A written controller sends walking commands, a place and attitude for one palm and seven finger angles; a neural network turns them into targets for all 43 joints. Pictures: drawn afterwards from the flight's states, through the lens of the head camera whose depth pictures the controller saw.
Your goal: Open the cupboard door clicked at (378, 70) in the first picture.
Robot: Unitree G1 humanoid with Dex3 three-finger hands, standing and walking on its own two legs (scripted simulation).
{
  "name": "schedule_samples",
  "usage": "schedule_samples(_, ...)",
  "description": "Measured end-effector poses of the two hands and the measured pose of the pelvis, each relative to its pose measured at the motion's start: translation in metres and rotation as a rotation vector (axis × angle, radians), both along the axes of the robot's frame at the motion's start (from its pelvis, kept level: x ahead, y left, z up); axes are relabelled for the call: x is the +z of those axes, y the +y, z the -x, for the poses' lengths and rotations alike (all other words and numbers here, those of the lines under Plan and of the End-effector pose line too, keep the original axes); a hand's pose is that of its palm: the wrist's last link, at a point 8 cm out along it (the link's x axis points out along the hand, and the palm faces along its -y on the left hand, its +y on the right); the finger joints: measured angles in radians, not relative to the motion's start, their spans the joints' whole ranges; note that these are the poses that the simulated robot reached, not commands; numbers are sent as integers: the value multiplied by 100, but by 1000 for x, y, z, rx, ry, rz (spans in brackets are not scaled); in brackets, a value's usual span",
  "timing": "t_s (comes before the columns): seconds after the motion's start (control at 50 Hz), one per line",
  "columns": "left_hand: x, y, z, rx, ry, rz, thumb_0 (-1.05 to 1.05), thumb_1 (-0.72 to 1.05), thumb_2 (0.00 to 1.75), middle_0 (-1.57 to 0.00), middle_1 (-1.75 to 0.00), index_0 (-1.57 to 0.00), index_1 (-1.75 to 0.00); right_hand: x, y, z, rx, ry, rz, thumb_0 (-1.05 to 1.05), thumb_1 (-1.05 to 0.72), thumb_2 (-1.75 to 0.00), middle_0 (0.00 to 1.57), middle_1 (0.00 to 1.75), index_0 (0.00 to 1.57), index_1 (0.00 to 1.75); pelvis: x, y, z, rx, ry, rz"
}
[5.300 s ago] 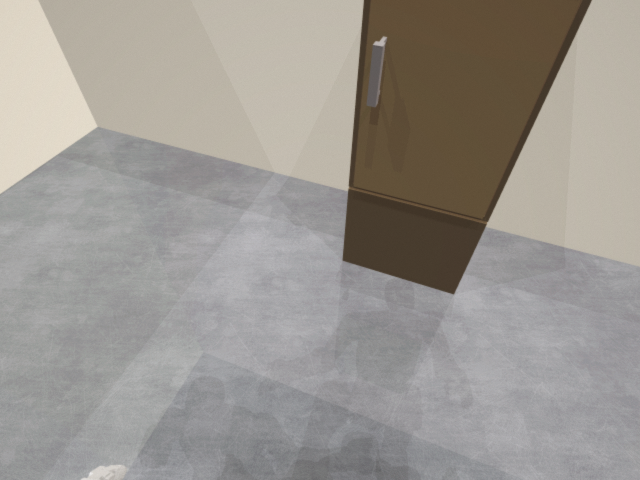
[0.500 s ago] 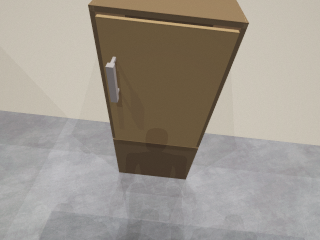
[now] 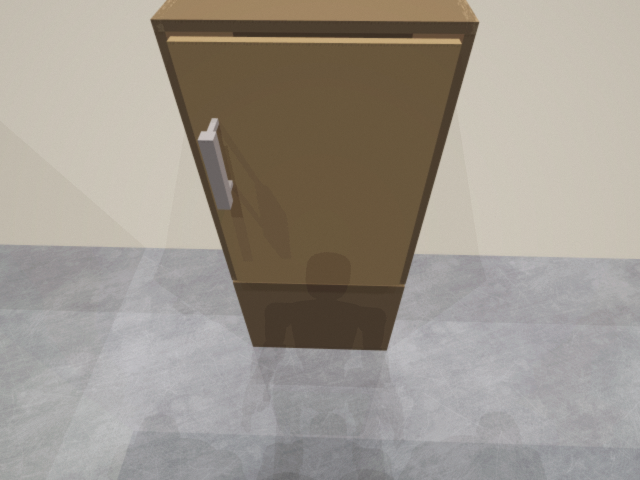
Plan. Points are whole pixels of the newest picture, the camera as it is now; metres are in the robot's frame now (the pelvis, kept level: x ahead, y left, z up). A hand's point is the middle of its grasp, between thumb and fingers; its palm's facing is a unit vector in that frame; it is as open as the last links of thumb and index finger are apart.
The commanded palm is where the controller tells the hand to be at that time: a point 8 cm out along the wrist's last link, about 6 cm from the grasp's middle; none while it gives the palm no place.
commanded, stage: look again from close up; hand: left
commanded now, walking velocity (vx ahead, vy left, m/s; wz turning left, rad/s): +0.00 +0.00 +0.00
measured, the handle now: (219, 165) +0.59 +0.21 +0.05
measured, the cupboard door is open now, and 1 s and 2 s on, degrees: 0 0 0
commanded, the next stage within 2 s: raise the hand with hooked fingers in 0.34 s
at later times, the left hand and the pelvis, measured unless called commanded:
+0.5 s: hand out of the picture +0.06 +0.17 -0.15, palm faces +0.12 -0.97 -0.22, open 7.3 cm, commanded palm +0.11 +0.21 -0.06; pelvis +0.01 -0.02 +0.00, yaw +0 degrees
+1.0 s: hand (168, 458) +0.16 +0.19 -0.03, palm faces +0.08 -1.00 -0.04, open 9.4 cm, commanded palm +0.14 +0.25 -0.02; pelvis -0.03 -0.03 -0.08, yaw +3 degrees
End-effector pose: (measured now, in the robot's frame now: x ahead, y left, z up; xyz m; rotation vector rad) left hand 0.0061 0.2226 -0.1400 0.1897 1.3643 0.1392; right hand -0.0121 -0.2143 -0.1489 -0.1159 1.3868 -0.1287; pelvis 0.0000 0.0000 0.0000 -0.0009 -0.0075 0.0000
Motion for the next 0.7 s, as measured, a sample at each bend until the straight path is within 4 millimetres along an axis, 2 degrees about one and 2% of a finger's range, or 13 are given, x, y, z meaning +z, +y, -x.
schedule_samples(0.18,6,1,-7,1,-13,-19,0,91,90,-20,-30,-20,-30,-5,5,-2,-1,-4,-28,1,-91,-90,20,30,20,30,1,-3,-4,-7,-9,-13)
schedule_samples(0.46,5,-14,-13,7,-13,-14,0,92,90,-20,-30,-20,-30,0,-22,-20,8,-14,10,0,-91,-90,20,30,20,29,2,-18,-8,-8,-3,-11)
schedule_samples(0.48,9,-13,-22,61,-66,-10,1,92,90,-20,-30,-20,-30,2,-26,-25,3,-46,20,0,-91,-90,20,30,20,29,2,-19,-8,-7,0,-8)
schedule_samples(0.5,21,-10,-39,93,-190,-19,1,92,90,-20,-30,-21,-30,7,-31,-32,7,-108,43,0,-91,-90,20,30,20,30,1,-20,-7,-8,2,-11)
schedule_samples(0.58,94,-5,-116,127,-737,-45,2,90,89,-20,-32,-21,-32,25,-51,-79,21,-397,109,1,-91,-90,20,30,20,30,-3,-23,-3,29,24,-11)
schedule_samples(0.62,125,-4,-148,97,-981,-23,2,87,88,-20,-34,-21,-34,34,-61,-107,46,-528,131,1,-91,-90,20,30,20,30,-9,-25,3,34,57,-11)
schedule_samples(0.66,143,-5,-166,38,-1181,20,1,84,86,-20,-36,-21,-36,44,-70,-134,71,-652,146,1,-91,-90,20,30,20,30,-18,-28,9,25,99,-16)
schedule_samples(0.7,149,-9,-171,-50,-1331,73,1,80,85,-20,-38,-21,-38,54,-77,-160,103,-763,160,1,-91,-90,20,30,20,30,-31,-31,15,16,139,-21)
